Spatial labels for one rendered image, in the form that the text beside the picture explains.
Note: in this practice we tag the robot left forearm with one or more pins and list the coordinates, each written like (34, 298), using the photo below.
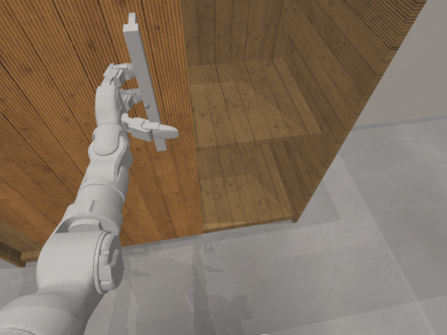
(102, 193)

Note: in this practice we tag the robot left upper arm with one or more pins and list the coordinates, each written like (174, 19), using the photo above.
(75, 271)

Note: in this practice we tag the handle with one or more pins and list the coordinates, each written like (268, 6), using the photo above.
(136, 50)

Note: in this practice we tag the wardrobe door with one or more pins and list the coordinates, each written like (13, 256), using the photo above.
(53, 54)
(15, 239)

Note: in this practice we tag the left robot hand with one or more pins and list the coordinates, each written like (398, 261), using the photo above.
(111, 103)

